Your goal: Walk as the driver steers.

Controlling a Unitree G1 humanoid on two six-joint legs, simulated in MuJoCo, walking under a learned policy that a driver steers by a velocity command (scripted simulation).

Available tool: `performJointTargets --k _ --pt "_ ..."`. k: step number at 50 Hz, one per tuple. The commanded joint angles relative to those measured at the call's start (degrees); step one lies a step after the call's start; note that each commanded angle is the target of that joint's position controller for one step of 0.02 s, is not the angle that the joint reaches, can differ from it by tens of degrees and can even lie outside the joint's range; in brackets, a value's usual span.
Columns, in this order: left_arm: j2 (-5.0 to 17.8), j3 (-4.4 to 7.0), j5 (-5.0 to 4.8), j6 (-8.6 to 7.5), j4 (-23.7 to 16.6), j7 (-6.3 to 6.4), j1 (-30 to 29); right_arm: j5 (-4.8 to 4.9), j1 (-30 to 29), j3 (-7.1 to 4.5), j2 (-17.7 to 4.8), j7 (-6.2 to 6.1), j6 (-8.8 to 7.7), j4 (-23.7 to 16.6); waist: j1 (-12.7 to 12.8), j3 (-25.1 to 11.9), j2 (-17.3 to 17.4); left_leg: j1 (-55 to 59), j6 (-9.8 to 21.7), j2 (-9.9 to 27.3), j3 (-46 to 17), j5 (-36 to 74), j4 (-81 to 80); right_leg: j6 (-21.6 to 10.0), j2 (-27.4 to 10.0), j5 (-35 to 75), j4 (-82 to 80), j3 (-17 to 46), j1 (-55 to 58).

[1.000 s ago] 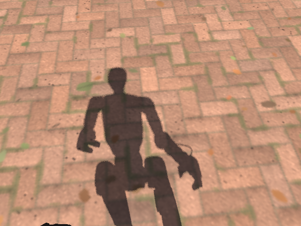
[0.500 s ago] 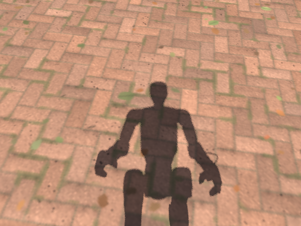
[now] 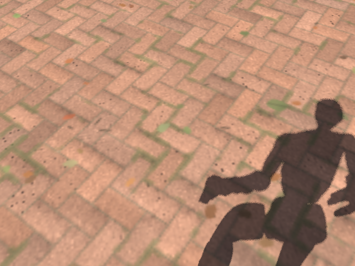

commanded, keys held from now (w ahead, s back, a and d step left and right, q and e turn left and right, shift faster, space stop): q+shift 0.26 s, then w+q+shift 0.74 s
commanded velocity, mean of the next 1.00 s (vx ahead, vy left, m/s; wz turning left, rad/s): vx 0.51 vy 0.00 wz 0.99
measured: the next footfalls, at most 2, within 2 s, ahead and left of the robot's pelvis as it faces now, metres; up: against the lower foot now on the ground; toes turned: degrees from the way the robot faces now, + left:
left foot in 0.16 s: +0.03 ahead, +0.13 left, +0.00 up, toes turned +12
right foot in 0.64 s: +0.23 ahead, +0.01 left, +0.00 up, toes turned +40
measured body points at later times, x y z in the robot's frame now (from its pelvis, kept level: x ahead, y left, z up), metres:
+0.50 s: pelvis +0.04 +0.06 +0.00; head +0.05 +0.09 +0.45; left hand +0.06 +0.38 -0.10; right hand +0.25 -0.17 -0.09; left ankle -0.01 +0.12 -0.74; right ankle +0.15 -0.07 -0.69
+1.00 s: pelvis +0.24 +0.20 -0.02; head +0.26 +0.22 +0.43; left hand -0.03 +0.33 -0.13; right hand +0.58 +0.27 -0.09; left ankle +0.23 +0.39 -0.67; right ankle +0.20 -0.02 -0.74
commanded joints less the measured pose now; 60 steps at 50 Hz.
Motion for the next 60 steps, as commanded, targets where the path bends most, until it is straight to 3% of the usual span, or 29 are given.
performJointTargets --k 1,5,7,8,9,10,12,13,14,16,18,27,30,31,32,33,34,35,37,39,46,50,52,54,55,56,57,58,60 --pt "9.9 3.23 0.16 -0.76 -2.1 -0.71 2.1 0.44 -4.5 0.10 -2.4 0.71 -0.60 -6.7 2.5 -6.1 -12.2 -0.7 0.8 1.8 2.7 -1.2 -7.9 -8.7 -15.2 29.7 -3.4 5.0 7.8" --pt "11.3 4.03 -0.97 -0.84 -1.8 -2.09 2.3 0.58 -4.9 -0.04 -2.6 0.34 -0.52 -8.1 2.2 -7.3 -13.6 7.9 3.1 0.1 7.1 -0.4 -18.8 -5.6 -16.5 28.6 1.9 0.7 5.0" --pt "11.4 4.26 -2.15 -0.45 -1.5 -2.60 2.3 -0.54 -0.2 -0.53 -3.1 -0.63 -1.17 -7.1 -1.5 -8.8 -9.0 17.4 5.3 -0.9 5.6 7.6 -30.5 -1.4 -15.9 22.3 11.9 -2.8 -0.6" --pt "10.3 4.04 -2.15 -0.30 -1.7 -2.91 4.2 -1.58 4.9 -1.90 -8.2 -1.75 -2.02 -5.7 -4.0 -9.9 2.5 26.8 7.9 5.4 -8.0 14.6 -39.3 2.3 -11.8 7.6 25.8 -5.4 -11.4" --pt "5.0 2.37 -0.84 0.30 -7.4 -3.01 2.0 -0.17 5.9 -4.00 -18.1 -2.40 -2.40 -7.0 -2.1 -9.8 17.4 30.0 17.2 21.9 -33.5 39.9 -39.4 6.8 -1.2 -25.8 36.5 -2.8 -28.9" --pt "7.8 2.67 0.63 1.18 -6.9 -2.02 -2.5 0.70 9.6 -4.33 -15.3 -2.45 -2.62 -6.6 -6.9 -13.0 6.9 31.2 21.5 21.0 -30.3 40.5 -37.7 6.7 -1.9 -24.7 43.3 7.4 -29.7" --pt "7.8 2.76 -0.80 0.95 -5.5 -1.64 -1.7 0.24 2.1 -2.37 -10.2 -3.37 -2.17 -6.5 -1.9 -6.1 4.3 23.4 18.2 13.5 -21.1 29.6 -39.1 5.8 -3.6 -13.3 41.0 10.0 -28.7" --pt "8.6 3.07 -0.38 0.76 -5.1 -1.51 -1.4 0.52 -1.2 -1.81 -8.8 -3.72 -2.04 -7.1 -0.4 -5.0 5.5 21.0 16.1 10.1 -19.2 27.1 -39.5 5.6 -3.6 -9.7 38.9 9.9 -27.2" --pt "9.4 3.26 0.66 0.84 -3.5 -1.80 1.1 0.31 -1.4 -1.47 -7.9 -3.51 -2.11 -7.3 -0.1 -7.6 5.8 20.0 15.8 7.8 -18.7 16.8 -41.2 5.5 -2.7 -7.1 38.8 9.4 -24.3" --pt "9.4 3.31 1.19 1.12 -2.8 -2.66 1.2 -0.06 0.3 -1.44 -8.5 -2.40 -2.75 -6.8 -0.5 -8.8 5.2 19.1 16.2 6.4 -23.0 -7.6 -45.4 5.3 -1.3 -5.2 36.4 9.6 -24.2" --pt "8.9 3.23 1.04 0.89 -3.2 -3.23 -1.4 -0.32 2.7 -1.63 -9.3 -1.80 -3.41 -5.9 -1.3 -6.2 5.4 19.1 17.1 6.6 -27.6 -15.7 -47.9 5.5 -0.2 -5.3 32.0 10.0 -26.6" --pt "7.1 2.04 -0.59 -2.06 -4.8 -3.19 -10.9 -0.36 5.0 -1.43 -10.1 -1.61 -5.99 -5.3 -3.2 -3.0 4.9 13.7 18.1 4.5 -34.2 -8.5 -43.5 6.1 3.3 -2.8 14.3 12.3 -21.1" --pt "7.8 2.30 -2.26 -2.95 -3.1 -2.08 -3.4 -0.20 -2.0 -1.08 -9.3 -1.28 -6.31 -7.3 2.3 -3.8 3.4 -0.4 15.1 2.4 -34.5 -6.5 -40.3 4.1 3.9 0.4 5.4 12.8 0.8" --pt "9.1 2.88 -2.17 -3.47 -1.4 -1.35 2.7 -0.12 -3.3 -0.63 -7.7 -1.34 -6.53 -7.4 5.9 -4.8 0.0 -8.2 12.8 -0.3 -31.8 -8.6 -34.8 3.3 2.9 1.8 2.3 12.0 12.8" --pt "12.9 3.87 -0.98 -4.22 -0.2 -0.43 9.1 0.18 -2.9 0.45 -4.0 -1.42 -7.35 -7.5 8.5 -7.4 -6.9 -15.9 10.0 -5.0 -24.9 -12.5 -23.3 2.0 -4.1 -5.6 -1.1 17.8 23.4" --pt "18.5 4.81 0.83 -4.74 -1.0 0.16 13.2 1.47 -3.4 1.92 0.4 -1.64 -8.07 -9.8 9.6 -13.2 -18.4 -21.6 7.9 -10.9 -13.0 -12.8 -4.8 -1.1 -20.3 -28.8 -10.7 40.0 28.2" --pt "18.5 5.15 1.46 -4.69 -1.0 -0.25 8.0 0.49 -3.6 1.93 -2.3 -2.29 -7.66 -10.3 5.8 -10.5 -14.6 -25.6 7.8 -5.6 -10.2 -3.3 4.4 -3.6 -24.3 -36.3 -14.1 51.6 20.9" --pt "13.9 4.12 0.84 -4.60 -1.9 -0.66 5.4 -0.80 -5.1 1.28 -5.1 -2.14 -7.06 -9.5 4.7 -7.3 -8.5 -25.5 7.7 -2.2 -8.7 1.6 8.5 -3.2 -22.4 -33.7 -12.5 45.8 16.5" --pt "10.2 2.79 0.02 -4.86 -1.6 -1.01 4.6 -2.03 -3.5 1.00 -5.0 0.02 -6.31 -8.0 2.8 -5.5 -7.5 -23.5 6.7 0.5 -6.9 6.9 10.7 -1.4 -16.0 -22.7 -12.5 30.3 12.1" --pt "9.3 2.52 -0.14 -5.66 0.2 -1.31 7.4 -1.97 -4.4 1.44 -3.8 1.62 -5.48 -8.1 3.1 -3.9 -8.8 -24.5 6.0 2.3 -4.4 11.0 15.2 -1.2 -13.1 -13.8 -13.9 21.0 10.4" --pt "6.4 2.11 0.39 -7.96 6.0 -2.47 14.7 -1.65 -15.4 2.64 -2.1 2.49 -4.88 -10.7 4.2 3.6 -7.0 -27.8 6.6 4.1 0.2 18.4 9.0 -1.1 -11.5 3.8 -18.4 2.4 9.5" --pt "7.8 2.34 0.68 -7.77 9.7 -1.69 18.6 -1.54 -21.9 4.38 0.5 3.43 -5.24 -12.2 4.8 5.9 -6.2 -20.8 10.8 2.9 9.5 14.8 -6.9 0.1 -11.1 28.4 -18.0 -6.4 14.0" --pt "10.4 2.62 0.43 -7.10 10.1 -1.05 18.4 -1.19 -18.1 4.43 0.4 2.52 -5.28 -10.7 1.1 1.3 -8.4 -8.6 13.6 -2.6 14.3 11.7 -11.7 0.5 -11.8 65.8 -9.9 -9.2 15.6" --pt "15.1 3.70 0.59 -5.29 9.4 -0.50 15.7 -0.65 -2.0 2.57 -3.7 1.14 -5.60 -6.3 -8.1 -8.4 -11.5 8.3 16.3 -6.5 12.5 5.5 -13.1 -0.7 -15.1 82.5 10.5 -8.2 15.9" --pt "15.5 3.80 0.46 -4.75 8.2 -0.85 13.4 -0.65 11.3 0.74 -6.9 -0.01 -6.09 -2.1 -13.5 -14.6 -11.2 25.2 18.3 -7.8 9.1 4.8 -17.3 -1.5 -15.5 76.8 27.0 -6.8 8.0" --pt "12.2 3.24 1.25 -4.81 8.1 -1.54 13.8 -0.48 14.4 -1.08 -9.8 -1.45 -6.04 0.7 -12.2 -15.4 -5.0 39.6 18.9 -3.9 0.0 2.3 -21.6 -0.4 -10.5 33.9 44.4 -5.5 -7.6" --pt "6.1 1.69 0.43 -5.64 1.5 -2.92 13.9 -1.04 8.3 -2.62 -16.7 -2.07 -4.77 -1.4 -4.5 -17.6 11.2 53.3 26.7 11.5 -32.4 -5.4 -29.7 3.9 1.2 -13.2 66.5 -2.6 -33.8" --pt "10.4 2.08 0.11 -7.11 -2.1 -2.76 5.9 -1.03 13.2 -2.90 -16.5 -2.38 -4.24 -2.3 -8.7 -22.9 0.2 54.5 28.1 13.1 -43.5 -4.3 -37.4 3.0 1.1 -8.2 68.8 9.8 -38.8" --pt "8.8 0.98 -0.16 -8.34 -2.4 -2.35 4.3 -0.79 11.9 -2.29 -13.0 -3.32 -5.44 0.7 -3.9 -8.6 -6.1 38.2 25.1 11.8 -36.4 5.4 -43.0 2.4 -3.7 -4.5 59.0 11.3 -37.8"
Velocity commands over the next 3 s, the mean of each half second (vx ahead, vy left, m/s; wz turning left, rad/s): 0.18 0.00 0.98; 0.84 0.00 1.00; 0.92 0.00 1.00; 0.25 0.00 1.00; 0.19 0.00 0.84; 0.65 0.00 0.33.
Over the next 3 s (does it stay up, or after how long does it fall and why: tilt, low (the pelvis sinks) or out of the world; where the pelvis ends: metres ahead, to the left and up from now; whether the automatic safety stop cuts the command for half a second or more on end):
stays up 0.21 1.04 0.00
